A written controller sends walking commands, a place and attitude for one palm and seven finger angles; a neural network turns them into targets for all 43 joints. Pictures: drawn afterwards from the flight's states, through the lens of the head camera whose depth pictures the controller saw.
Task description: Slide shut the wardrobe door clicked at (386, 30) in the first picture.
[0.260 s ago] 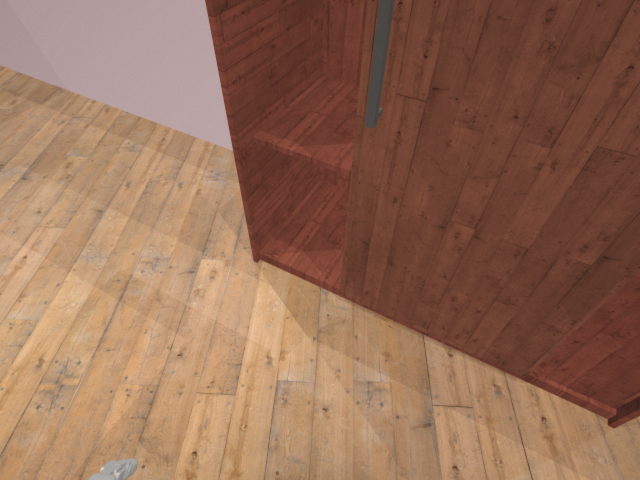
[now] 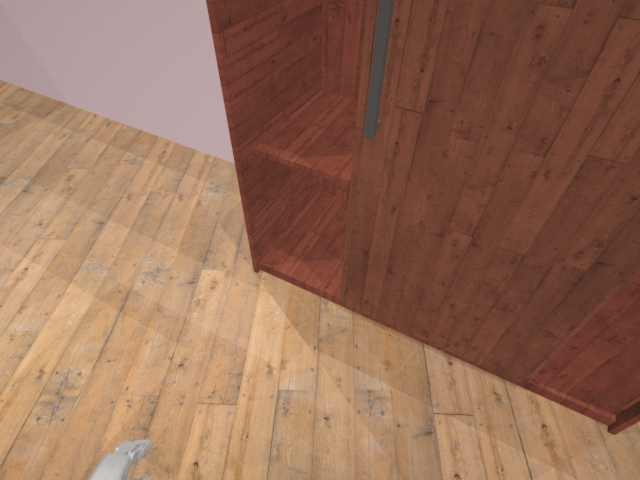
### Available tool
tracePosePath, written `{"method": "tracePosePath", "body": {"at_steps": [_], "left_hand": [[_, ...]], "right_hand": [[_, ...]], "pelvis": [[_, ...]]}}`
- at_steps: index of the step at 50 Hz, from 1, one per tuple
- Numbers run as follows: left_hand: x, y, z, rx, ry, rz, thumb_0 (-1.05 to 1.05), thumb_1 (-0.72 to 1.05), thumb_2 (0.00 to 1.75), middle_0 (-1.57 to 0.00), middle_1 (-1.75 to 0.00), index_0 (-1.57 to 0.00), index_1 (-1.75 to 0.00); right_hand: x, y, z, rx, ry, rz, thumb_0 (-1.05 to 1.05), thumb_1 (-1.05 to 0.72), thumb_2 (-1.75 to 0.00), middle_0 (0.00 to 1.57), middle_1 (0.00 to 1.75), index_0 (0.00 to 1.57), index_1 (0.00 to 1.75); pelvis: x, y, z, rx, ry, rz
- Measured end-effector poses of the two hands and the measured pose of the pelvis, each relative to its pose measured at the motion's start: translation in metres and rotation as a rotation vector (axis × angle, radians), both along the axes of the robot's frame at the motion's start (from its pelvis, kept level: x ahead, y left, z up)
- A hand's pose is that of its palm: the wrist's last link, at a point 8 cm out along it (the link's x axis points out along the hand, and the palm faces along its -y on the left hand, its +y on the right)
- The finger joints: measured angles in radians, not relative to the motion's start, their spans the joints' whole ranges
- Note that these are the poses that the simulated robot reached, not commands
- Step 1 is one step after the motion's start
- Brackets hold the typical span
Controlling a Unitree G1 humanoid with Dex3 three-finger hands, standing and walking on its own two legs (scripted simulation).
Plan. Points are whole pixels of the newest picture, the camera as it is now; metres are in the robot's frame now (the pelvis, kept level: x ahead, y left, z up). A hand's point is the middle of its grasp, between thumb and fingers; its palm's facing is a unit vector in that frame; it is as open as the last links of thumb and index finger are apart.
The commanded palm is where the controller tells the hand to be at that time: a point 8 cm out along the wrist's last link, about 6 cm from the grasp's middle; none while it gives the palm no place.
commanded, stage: stand and wait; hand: right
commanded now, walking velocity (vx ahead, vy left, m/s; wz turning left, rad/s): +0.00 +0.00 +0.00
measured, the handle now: (382, 60) +0.80 -0.08 +0.17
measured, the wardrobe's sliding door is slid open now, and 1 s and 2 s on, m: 0.37 0.37 0.37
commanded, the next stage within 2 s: look at it before walking up in 0.80 s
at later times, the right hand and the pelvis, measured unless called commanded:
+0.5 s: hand out of the picture +0.05 -0.23 -0.15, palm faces -0.02 +0.94 -0.34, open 7.4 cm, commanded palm none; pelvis -0.02 +0.02 +0.01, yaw +0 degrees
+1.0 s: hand out of the picture +0.04 -0.22 -0.15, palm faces -0.03 +0.94 -0.33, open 7.4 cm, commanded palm none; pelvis -0.03 +0.02 +0.01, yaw +0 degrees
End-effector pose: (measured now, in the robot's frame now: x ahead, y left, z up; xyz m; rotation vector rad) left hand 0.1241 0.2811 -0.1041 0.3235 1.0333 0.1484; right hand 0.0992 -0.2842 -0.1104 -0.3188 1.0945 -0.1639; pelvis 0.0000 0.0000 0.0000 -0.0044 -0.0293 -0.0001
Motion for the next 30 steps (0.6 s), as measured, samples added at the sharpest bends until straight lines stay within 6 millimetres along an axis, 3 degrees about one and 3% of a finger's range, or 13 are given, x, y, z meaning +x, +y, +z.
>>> {"method": "tracePosePath", "body": {"at_steps": [16,30], "left_hand": [[-0.059,0.021,-0.011,0.004,0.151,0.052,0.01,0.9,0.9,-0.2,-0.3,-0.21,-0.3],[-0.085,0.029,-0.014,-0.009,0.178,0.07,0.01,0.9,0.9,-0.2,-0.3,-0.21,-0.3]], "right_hand": [[-0.05,0.009,-0.005,-0.002,0.113,-0.04,0.0,-0.9,-0.9,0.2,0.3,0.21,0.3],[-0.057,0.016,0.0,-0.011,0.099,-0.036,0.0,-0.9,-0.9,0.2,0.3,0.21,0.3]], "pelvis": [[-0.013,0.014,0.004,0.001,-0.011,-0.004],[-0.026,0.022,0.006,0.0,-0.019,-0.001]]}}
